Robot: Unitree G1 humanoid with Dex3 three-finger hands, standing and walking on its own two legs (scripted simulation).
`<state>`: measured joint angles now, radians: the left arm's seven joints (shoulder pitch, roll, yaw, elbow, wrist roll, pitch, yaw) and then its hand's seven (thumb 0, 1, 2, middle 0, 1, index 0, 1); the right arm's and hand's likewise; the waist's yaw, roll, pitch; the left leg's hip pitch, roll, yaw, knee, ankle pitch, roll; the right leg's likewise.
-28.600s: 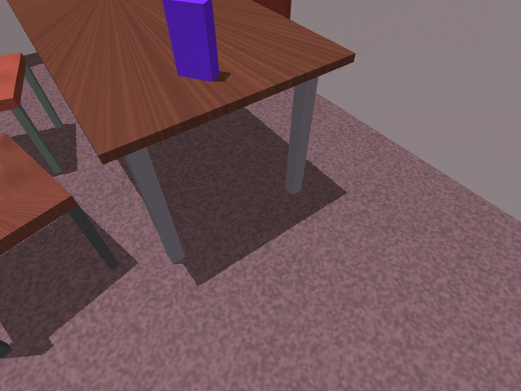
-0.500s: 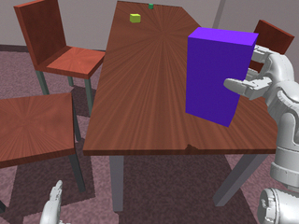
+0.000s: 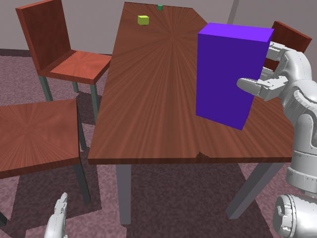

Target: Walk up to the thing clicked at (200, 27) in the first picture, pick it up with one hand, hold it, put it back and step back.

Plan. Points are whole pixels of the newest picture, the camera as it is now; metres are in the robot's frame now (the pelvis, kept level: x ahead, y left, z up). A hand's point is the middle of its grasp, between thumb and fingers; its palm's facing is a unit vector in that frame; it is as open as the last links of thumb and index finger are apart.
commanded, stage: hold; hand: right
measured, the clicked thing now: (226, 81) +0.36 -0.12 +0.28
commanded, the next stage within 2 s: crouch in 0.90 s
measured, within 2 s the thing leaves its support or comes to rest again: neither
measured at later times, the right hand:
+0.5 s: hand (253, 77) +0.34 -0.16 +0.30, palm faces +0.10 +0.99 -0.07, open 9.5 cm
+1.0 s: hand (252, 73) +0.34 -0.16 +0.31, palm faces +0.10 +0.99 -0.06, open 9.5 cm
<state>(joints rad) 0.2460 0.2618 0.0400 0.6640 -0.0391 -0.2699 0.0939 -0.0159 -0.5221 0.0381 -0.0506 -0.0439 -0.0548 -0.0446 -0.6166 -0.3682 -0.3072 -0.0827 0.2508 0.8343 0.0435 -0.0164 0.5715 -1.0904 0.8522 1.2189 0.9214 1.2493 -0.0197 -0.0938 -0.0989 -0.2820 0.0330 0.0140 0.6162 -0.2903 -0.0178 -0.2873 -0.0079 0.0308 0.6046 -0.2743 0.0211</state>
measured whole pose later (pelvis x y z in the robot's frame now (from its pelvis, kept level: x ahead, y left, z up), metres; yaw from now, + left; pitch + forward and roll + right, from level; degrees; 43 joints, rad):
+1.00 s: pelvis +0.00 +0.00 +0.00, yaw +0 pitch -3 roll +0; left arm 0.25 0.26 0.05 0.64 -0.04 -0.26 0.09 -0.02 -0.53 0.04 -0.05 -0.05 -0.05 -0.05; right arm -0.60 -0.36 -0.30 -0.08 0.25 0.83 0.04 -0.02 0.57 -1.09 0.85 1.22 0.92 1.25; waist -0.02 -0.09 -0.10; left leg -0.27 0.03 0.01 0.61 -0.29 -0.01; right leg -0.27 -0.01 0.03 0.59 -0.27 0.02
